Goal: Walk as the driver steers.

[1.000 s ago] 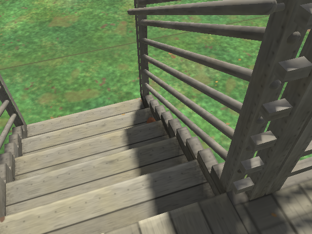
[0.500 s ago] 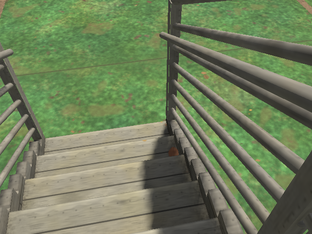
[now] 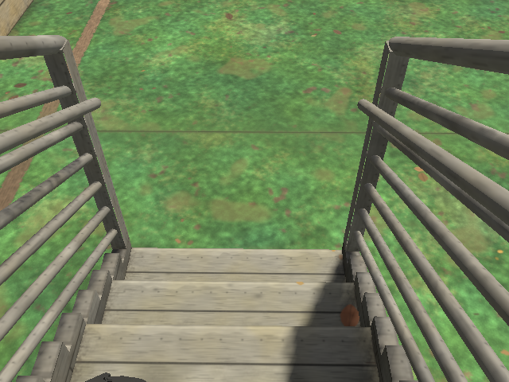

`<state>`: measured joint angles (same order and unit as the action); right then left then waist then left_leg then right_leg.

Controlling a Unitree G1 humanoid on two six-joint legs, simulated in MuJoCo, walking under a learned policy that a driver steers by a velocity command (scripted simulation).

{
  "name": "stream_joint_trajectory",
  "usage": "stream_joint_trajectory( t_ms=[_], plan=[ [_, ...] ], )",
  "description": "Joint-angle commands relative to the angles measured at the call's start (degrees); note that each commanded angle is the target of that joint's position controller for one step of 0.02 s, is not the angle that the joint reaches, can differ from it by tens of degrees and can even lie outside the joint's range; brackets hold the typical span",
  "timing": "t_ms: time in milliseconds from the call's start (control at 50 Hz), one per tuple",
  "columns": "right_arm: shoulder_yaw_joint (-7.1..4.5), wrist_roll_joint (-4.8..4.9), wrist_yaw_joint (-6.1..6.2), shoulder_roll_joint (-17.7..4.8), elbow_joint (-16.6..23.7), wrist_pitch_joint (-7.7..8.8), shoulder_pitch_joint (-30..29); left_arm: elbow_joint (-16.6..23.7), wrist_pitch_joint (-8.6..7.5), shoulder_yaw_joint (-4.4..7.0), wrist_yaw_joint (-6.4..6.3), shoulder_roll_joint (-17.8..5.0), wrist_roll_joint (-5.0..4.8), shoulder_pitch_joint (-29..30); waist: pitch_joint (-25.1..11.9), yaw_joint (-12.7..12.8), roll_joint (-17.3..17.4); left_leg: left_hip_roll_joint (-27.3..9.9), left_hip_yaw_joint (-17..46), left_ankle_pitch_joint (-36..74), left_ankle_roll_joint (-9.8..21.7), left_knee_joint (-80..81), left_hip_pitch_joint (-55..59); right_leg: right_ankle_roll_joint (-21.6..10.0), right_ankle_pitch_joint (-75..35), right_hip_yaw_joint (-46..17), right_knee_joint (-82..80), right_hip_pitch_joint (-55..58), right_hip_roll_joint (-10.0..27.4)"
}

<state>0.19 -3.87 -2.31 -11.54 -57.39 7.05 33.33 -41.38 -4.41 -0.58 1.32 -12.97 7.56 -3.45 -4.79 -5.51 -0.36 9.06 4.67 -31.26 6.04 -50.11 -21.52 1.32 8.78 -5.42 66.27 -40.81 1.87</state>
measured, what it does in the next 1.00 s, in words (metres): goes down, turning left: right foot 0.16 m lower, then left foot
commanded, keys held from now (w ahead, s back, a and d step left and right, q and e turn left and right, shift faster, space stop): w+q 0.26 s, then w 0.74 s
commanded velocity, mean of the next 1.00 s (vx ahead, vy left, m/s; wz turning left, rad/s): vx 0.50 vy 0.00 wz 0.28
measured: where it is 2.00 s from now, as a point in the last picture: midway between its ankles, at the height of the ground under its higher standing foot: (194, 328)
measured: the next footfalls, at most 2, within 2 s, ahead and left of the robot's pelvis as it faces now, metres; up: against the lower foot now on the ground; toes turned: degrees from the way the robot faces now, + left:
right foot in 0.16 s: +0.21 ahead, -0.12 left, -0.16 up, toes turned +3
left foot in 0.48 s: +0.31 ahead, +0.13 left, -0.16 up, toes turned +18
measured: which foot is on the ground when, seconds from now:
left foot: down 0.00-0.18, up 0.20-0.46, down 0.48-0.86, up 0.88-1.00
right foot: up 0.00-0.14, down 0.16-0.52, up 0.54-0.84, down 0.86-1.00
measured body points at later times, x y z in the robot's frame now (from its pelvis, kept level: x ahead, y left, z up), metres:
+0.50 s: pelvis +0.25 +0.01 -0.16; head +0.26 +0.02 +0.29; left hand +0.17 +0.22 -0.31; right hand +0.46 -0.17 -0.27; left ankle +0.27 +0.12 -0.85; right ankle +0.17 -0.12 -0.85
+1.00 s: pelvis +0.51 +0.03 -0.30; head +0.51 +0.02 +0.15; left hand +0.46 +0.28 -0.44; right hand +0.58 -0.23 -0.44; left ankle +0.43 +0.15 -0.84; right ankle +0.49 -0.06 -1.02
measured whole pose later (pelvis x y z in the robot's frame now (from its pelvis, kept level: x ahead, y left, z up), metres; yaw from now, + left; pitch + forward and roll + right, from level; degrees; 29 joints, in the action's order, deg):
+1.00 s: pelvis +0.51 +0.03 -0.30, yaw +16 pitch +0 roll +0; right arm -1.8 -3.0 1.9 -15.7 -53.1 -0.6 20.7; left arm -54.3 -3.4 0.8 0.4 -12.3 0.3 -21.9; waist -0.3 -3.0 0.8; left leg -1.8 1.9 -28.9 4.4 -97.0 -40.9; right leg -4.0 25.5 2.5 41.2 -15.3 -2.3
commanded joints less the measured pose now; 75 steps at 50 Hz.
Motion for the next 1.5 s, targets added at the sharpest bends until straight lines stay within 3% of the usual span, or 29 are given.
stream_joint_trajectory(
  t_ms=[20, 100, 140, 180, 200, 240, 280, 320, 400, 500, 540, 580, 660, 740, 800, 860, 880, 920, 960, 1060, 1120, 1260, 1280, 1300, 1360, 1380, 1400, 1440, 1500],
  plan=[
    [0.56, 1.4, 3.82, -3.02, 9.5, 2.69, -12.25, -0.24, 0.13, -1.14, 1.74, -0.84, 0.26, -8.74, 5.66, 5.53, -2.58, -1.82, 8.05, 4.94, 6.01, 8.13, -26.71, -0.37, -35.77, 5.31, -24.55, 18.99, 1.76],
    [1.06, -0.48, 0.89, -7.76, 4.48, 1.07, 1.8, 4.2, 0.35, -1.3, 3.76, 0.03, -3.03, -1.59, 9.19, 1.52, 0.68, -4.02, 15.26, -10.3, 6.67, 2.04, -31.53, -0.04, -26.98, 7.37, -35.35, 37.09, -2.24],
    [0.8, 2.49, -0.3, -8.64, 5.98, 0.56, 0.92, 2.97, 0.12, 0.26, 2.27, -3.13, -2.05, -7.08, 8.96, 5.49, 2.3, -3.17, 19.63, -4.48, 6.47, -8.43, -23.51, -1.48, -26.21, 8.78, -46.0, 44.77, -2.14],
    [1.58, 2.18, -3.76, -4.42, 7.63, 0.21, 2.18, -3.08, 0.09, 2.7, 1.47, -8.9, -0.52, -33.0, -7.38, 14.2, -10.86, 0.92, 10.11, -1.38, -1.23, -49.41, -35.89, -18.37, -58.76, -2.14, -28.23, 77.65, 14.92],
    [2.36, 3.26, -3.96, 0.18, 8.17, 0.23, 10.47, -3.25, 0.36, 3.08, 3.54, -10.72, -0.3, -34.13, -18.63, 9.71, -13.72, -0.32, 4.43, -17.52, -3.05, -71.58, -45.1, -29.25, -70.58, -10.41, -22.77, 82.65, 28.61],
    [1.96, 1.37, -2.25, -2.82, 13.97, -1.23, -0.26, -1.61, 0.86, 4.02, 2.82, -11.1, -0.41, -24.52, -6.43, 10.05, -4.52, -7.36, 6.89, -3.37, -8.47, -75.43, -59.69, -27.72, -33.95, -25.51, -33.8, 63.87, 32.32],
    [2.27, -1.06, -0.07, -2.35, 13.53, -3.03, -9.55, -0.78, -1.24, -1.12, 2.45, 5.29, -1.14, -12.45, 5.74, 4.79, 7.03, -16.98, 8.63, 20.78, -7.31, -43.14, -50.56, -21.21, -12.27, -12.37, -45.24, 34.43, 22.01],
    [1.62, -1.83, -1.82, -1.16, 11.24, -4.8, -8.78, -2.21, -3.76, -1.73, 0.56, 6.39, -2.9, -8.68, 9.38, 2.46, -0.19, -19.04, 0.14, 30.99, -4.23, -19.09, -24.49, -18.95, -8.37, 4.29, -47.93, 7.3, 10.69],
    [1.43, -3.99, -4.6, -1.21, 13.15, -4.67, -13.08, -7.18, -3.75, -0.47, 0.02, -4.21, -1.28, -14.64, 8.32, 4.0, -0.19, -14.27, -6.18, 36.63, -2.2, -17.01, -2.21, -16.82, 8.4, 6.34, -42.0, -1.94, 10.52],
    [-2.92, -0.37, 0.09, -13.92, 16.94, -0.56, -12.0, -4.86, -2.58, 2.35, 0.42, -11.45, -4.62, -14.35, -1.02, 1.81, 7.36, -7.06, -11.34, 28.61, 1.05, 5.77, 10.98, -13.49, -16.25, 9.01, -15.72, 15.9, 5.66],
    [-1.83, 0.63, 1.5, -12.64, 8.52, 0.04, 13.18, 0.13, -2.58, -0.14, 2.41, -3.41, -2.51, -10.8, -14.78, -9.49, 18.31, -25.65, 24.42, 27.55, 18.03, 18.84, 45.91, -4.27, 29.39, 6.97, 21.27, -17.27, -5.09],
    [-1.8, 0.21, 1.21, -9.9, 5.57, 1.47, 7.92, 4.39, -2.07, 0.22, 1.58, -2.04, -5.09, -0.12, 5.9, -5.71, 2.94, -28.48, 29.2, 16.26, 12.96, 20.17, 25.35, -5.17, 21.26, -1.24, 14.1, -28.37, 0.5],
    [3.45, -3.33, 2.04, 1.65, 10.21, -0.53, -13.33, -1.55, -0.49, -0.97, 1.88, -0.55, 0.78, -11.37, 5.73, 5.76, 2.71, -18.93, 9.97, 7.59, 9.03, 11.95, -12.2, -5.4, -16.18, -1.86, -6.01, -2.69, 5.16],
    [1.14, -3.05, 0.32, -9.52, 9.28, 0.38, -11.17, -0.77, 0.36, 0.39, 2.91, -3.61, -4.92, -7.25, 8.52, 5.21, 3.48, -14.79, -1.76, -12.96, 5.68, 11.8, -35.84, 2.49, -23.55, 9.41, -18.29, 34.1, -3.15],
    [1.52, -1.97, -0.23, -10.19, 6.34, -0.67, -7.94, 0.38, 1.0, -0.16, 1.38, -4.86, -3.31, -3.92, 10.88, 3.18, 0.39, -21.08, 10.08, -13.64, 5.64, 2.35, -15.48, -0.2, -19.15, 3.73, -40.19, 27.58, 1.97],
    [1.0, -2.59, -2.48, -11.73, 4.7, -2.22, -8.79, -8.34, -0.42, 3.32, 0.85, -11.58, -3.33, -28.6, 7.24, 14.32, -8.15, -13.55, 5.15, 0.19, -0.15, -33.02, -11.12, -6.77, -23.1, 4.93, -54.33, 46.51, 2.2],
    [-3.34, 5.98, 3.35, -9.39, 4.56, -6.45, -3.41, -11.4, -0.01, 3.27, 0.63, -9.44, -6.14, -28.35, 1.22, 8.67, -7.39, -5.58, -4.16, -18.34, 0.02, -53.48, -27.35, -7.66, -62.05, -4.46, -29.67, 62.25, 11.4],
    [-1.77, 2.5, 5.62, -6.09, 7.61, -7.45, -0.72, -11.8, 0.79, 4.4, 0.38, -11.88, -8.92, -33.6, -6.37, 7.49, -8.41, -8.7, -1.81, -11.63, 1.49, -66.5, -46.8, -14.57, -50.88, -16.81, -25.82, 69.46, 20.54],
    [-2.34, -0.66, 5.41, -6.47, 11.11, -6.92, -18.16, -11.01, 0.67, 4.08, -1.34, -9.18, -8.23, -26.3, 5.15, 7.41, -3.54, -14.63, 1.33, 0.98, -0.52, -54.18, -53.41, -21.7, -10.13, -28.49, -38.44, 51.57, 24.61],
    [-1.97, 1.42, 1.13, -2.78, 5.71, -8.05, -19.15, -10.94, -1.02, 4.05, -2.62, -11.1, -7.53, -18.13, 9.73, 0.35, -7.61, -13.17, -4.65, 29.39, -5.77, -3.23, -6.65, -14.41, -19.13, -5.65, -45.84, 14.81, 7.36],
    [-3.62, 1.73, 2.73, -8.13, 5.13, -9.03, -23.23, -13.85, -1.25, 2.96, -3.54, -4.66, -9.85, -23.21, 14.78, 2.05, -4.51, -17.12, 1.55, 44.06, -3.82, -2.79, -24.02, -14.06, -10.11, -8.86, -42.32, 31.23, 10.37],
    [-2.48, 4.47, 0.47, -3.46, 12.4, -3.11, -41.29, -13.81, 2.38, 2.87, -3.43, -4.29, -5.39, -26.17, 13.12, 13.3, -1.57, -14.06, -4.68, 61.92, -3.18, 23.58, -5.21, -10.4, 5.54, -4.03, -30.2, 28.73, 3.71],
    [0.11, -5.1, -3.74, -2.01, 11.33, -4.74, -31.79, -18.27, -0.39, 0.52, 0.56, 0.0, -0.71, -33.55, 13.07, 10.3, -2.09, -19.4, 1.05, 56.91, -2.53, 23.21, -7.73, -11.36, 9.83, -5.65, -22.76, 32.76, 6.67],
    [-1.04, -6.26, -4.36, -2.16, 12.39, -4.99, -31.59, -18.18, -1.1, 1.45, 1.45, -2.21, -2.13, -33.5, 13.6, 10.14, 1.52, -17.48, -1.51, 52.5, -2.31, 24.66, -6.05, -12.07, 7.04, -5.85, -21.57, 34.9, 6.55],
    [-3.84, 0.24, -3.09, -11.16, 4.7, -3.31, -5.22, -20.24, -0.47, 3.97, 5.77, -11.72, 0.98, -29.03, 7.7, -0.47, 4.08, -12.83, -7.27, 52.85, -4.72, 18.81, 35.0, -9.74, -6.08, -2.71, 3.33, 12.57, 0.12],
    [-6.95, 11.37, -1.52, -13.5, 2.76, -2.52, -8.48, -17.98, 2.87, 2.33, 1.76, -0.94, -17.69, -25.25, -0.23, 0.98, -2.25, -21.73, -2.9, 77.04, -5.1, 21.9, 31.52, -7.07, 14.8, 2.34, 21.74, 13.62, -8.67],
    [-4.71, 3.34, -3.89, -19.11, 2.5, -3.34, 5.65, -23.03, 1.14, -0.11, 6.05, 3.33, -0.41, -49.81, -23.57, 4.99, 29.16, -29.27, 5.54, 83.11, 12.94, 5.09, 69.15, -4.28, 35.7, -0.55, 44.75, 2.54, -6.37],
    [-4.68, -2.16, -3.76, -14.6, 2.7, -2.99, 2.42, -13.78, -1.31, 2.04, 6.5, -5.0, -5.29, -27.31, -4.19, -3.13, 10.28, -36.19, 16.69, 64.91, 16.21, 17.01, 48.07, -2.6, 29.6, -2.42, 48.22, -20.88, -5.36],
    [-0.14, -2.79, -2.08, -0.11, 3.93, -1.74, -12.64, -14.36, -2.63, 0.02, 3.36, -1.17, -3.76, -23.68, 7.73, 6.7, 0.4, -31.79, 9.43, 43.52, 8.07, 28.18, 7.68, -6.37, -1.01, -7.87, 18.25, -6.08, 7.71]
  ],
)
Keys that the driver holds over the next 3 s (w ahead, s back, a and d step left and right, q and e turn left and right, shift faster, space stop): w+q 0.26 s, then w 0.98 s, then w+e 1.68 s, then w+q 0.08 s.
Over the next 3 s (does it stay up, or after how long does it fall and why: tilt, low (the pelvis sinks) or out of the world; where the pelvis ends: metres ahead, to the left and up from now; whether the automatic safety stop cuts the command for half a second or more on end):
stays up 1.62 -0.06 -0.92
